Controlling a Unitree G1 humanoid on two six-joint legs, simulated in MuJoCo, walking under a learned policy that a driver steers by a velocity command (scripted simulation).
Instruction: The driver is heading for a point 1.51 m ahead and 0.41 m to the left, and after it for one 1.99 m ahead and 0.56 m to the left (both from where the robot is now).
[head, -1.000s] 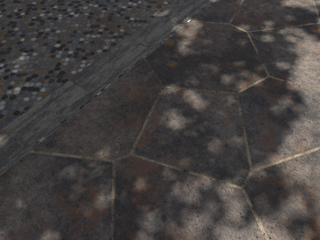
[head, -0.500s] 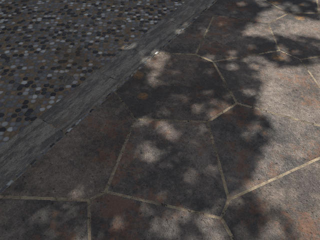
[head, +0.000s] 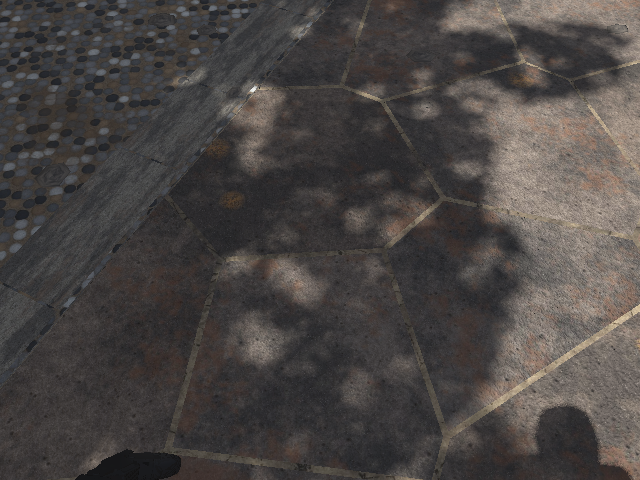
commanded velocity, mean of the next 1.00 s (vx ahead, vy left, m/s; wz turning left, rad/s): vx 0.50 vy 0.00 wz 0.00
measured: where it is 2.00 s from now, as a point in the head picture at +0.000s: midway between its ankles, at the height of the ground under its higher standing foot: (284, 211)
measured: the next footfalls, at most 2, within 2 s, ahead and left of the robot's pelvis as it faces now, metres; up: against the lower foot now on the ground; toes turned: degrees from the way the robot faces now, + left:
right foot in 0.02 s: +0.19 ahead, -0.08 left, +0.00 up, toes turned -3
left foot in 0.58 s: +0.50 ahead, +0.08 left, +0.00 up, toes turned +3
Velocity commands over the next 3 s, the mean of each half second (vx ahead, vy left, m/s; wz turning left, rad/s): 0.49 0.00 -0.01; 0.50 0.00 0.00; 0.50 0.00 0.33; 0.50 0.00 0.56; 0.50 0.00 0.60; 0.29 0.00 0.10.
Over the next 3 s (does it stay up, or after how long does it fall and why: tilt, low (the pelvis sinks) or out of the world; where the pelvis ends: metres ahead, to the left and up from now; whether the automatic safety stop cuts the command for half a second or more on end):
stays up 1.40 0.36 0.02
